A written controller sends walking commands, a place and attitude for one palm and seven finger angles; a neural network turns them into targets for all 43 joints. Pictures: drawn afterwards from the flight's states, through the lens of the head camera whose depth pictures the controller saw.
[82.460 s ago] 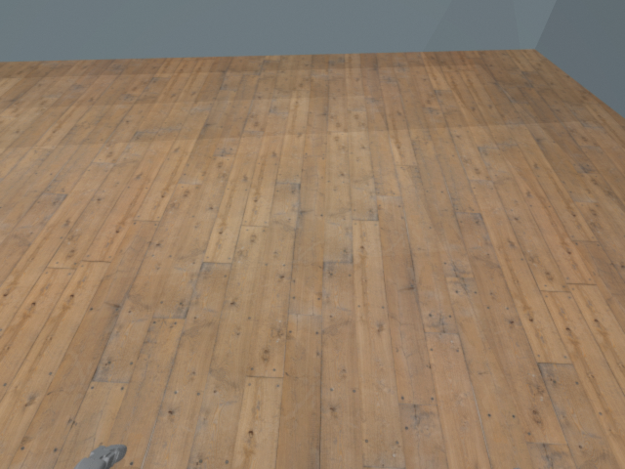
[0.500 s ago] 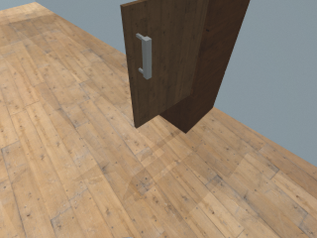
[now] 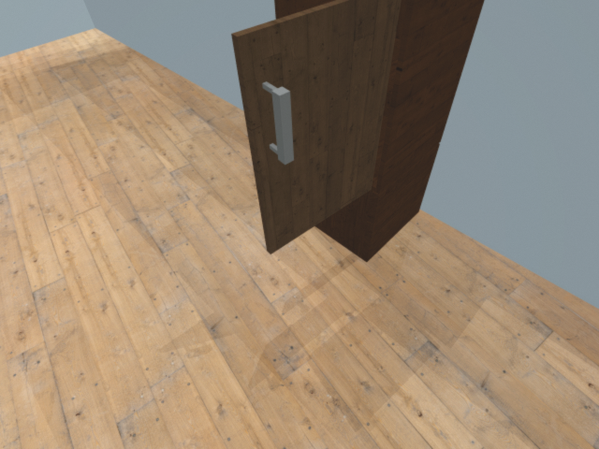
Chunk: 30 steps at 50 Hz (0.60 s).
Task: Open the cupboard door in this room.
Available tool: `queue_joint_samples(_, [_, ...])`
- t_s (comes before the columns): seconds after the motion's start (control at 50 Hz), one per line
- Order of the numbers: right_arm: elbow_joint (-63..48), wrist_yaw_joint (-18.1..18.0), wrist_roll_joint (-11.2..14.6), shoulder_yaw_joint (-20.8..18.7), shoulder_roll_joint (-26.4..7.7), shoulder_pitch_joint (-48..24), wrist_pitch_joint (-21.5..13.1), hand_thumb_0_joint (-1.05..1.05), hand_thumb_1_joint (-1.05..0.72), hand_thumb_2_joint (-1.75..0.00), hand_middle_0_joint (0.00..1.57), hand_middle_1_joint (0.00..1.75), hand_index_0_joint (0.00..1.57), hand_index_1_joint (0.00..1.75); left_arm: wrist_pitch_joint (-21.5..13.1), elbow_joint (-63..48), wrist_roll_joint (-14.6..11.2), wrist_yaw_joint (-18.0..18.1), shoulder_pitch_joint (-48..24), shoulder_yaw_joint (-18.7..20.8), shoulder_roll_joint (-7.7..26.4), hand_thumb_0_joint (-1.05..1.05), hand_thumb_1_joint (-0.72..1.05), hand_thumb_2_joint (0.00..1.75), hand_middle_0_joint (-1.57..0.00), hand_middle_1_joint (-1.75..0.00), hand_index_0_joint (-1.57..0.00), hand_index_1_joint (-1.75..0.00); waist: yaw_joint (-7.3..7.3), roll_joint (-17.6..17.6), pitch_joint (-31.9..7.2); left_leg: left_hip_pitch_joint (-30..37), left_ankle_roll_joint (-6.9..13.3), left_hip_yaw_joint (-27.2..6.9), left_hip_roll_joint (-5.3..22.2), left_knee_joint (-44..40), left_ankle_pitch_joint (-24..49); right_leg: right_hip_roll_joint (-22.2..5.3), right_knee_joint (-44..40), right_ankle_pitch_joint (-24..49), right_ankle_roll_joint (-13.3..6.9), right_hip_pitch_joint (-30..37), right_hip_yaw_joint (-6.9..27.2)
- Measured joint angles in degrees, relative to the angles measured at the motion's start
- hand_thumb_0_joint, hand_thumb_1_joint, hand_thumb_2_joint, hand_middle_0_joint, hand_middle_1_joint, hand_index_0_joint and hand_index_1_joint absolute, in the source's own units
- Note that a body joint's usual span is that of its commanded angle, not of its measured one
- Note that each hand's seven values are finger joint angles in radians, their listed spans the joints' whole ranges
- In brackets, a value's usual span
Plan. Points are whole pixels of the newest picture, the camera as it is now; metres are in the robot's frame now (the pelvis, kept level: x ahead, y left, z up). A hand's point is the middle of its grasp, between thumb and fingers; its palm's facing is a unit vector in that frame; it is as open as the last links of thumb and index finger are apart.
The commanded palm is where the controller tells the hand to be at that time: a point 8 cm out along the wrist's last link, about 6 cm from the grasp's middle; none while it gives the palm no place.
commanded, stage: let the arm hang, fingers relaxed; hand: left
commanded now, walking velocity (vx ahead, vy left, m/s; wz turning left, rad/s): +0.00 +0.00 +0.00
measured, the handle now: (277, 123) +0.68 +0.09 +0.07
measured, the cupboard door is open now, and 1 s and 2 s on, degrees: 84 84 84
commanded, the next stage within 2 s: look to check the result in 0.30 s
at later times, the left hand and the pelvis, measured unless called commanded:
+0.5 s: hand out of the picture +0.05 +0.18 -0.17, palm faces +0.02 -0.97 -0.25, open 7.3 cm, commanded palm none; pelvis +0.02 -0.01 +0.00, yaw +0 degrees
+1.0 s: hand out of the picture +0.08 +0.19 -0.16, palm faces +0.02 -0.96 -0.28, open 7.3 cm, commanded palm none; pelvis +0.04 -0.02 +0.01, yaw +0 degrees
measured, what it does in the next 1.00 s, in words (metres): stands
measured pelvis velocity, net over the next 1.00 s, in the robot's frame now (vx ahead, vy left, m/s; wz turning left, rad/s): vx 0.04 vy -0.02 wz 0.00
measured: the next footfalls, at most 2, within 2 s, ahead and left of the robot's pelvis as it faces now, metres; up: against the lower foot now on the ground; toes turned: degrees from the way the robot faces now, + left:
none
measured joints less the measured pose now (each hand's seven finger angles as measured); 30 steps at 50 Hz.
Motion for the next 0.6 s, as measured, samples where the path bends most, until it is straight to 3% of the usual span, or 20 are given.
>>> queue_joint_samples(0.26, [1.1,-0.2,-0.1,0.0,-1.1,-1.2,-0.6,0.0,-0.9,-0.9,0.2,0.3,0.2,0.3,-0.8,-1.0,0.0,-0.3,-5.0,-0.3,-1.4,0.0,0.91,0.9,-0.21,-0.3,-0.2,-0.3,-0.76,-1.5,0.2,1.9,-0.6,-0.1,0.2,-2.3,0.4,0.4,-2.0,0.2,-0.4,1.7,-0.1])
queue_joint_samples(0.6, [1.6,-0.4,0.1,0.2,-1.9,-2.5,-0.6,0.01,-0.9,-0.9,0.2,0.3,0.2,0.3,-0.7,0.4,-0.2,-0.2,-4.3,0.1,0.4,0.0,0.91,0.9,-0.21,-0.3,-0.2,-0.3,-0.38,-1.2,1.7,3.1,-1.3,-0.7,0.8,-3.3,-0.2,1.1,-4.3,0.1,-1.0,3.7,-0.6])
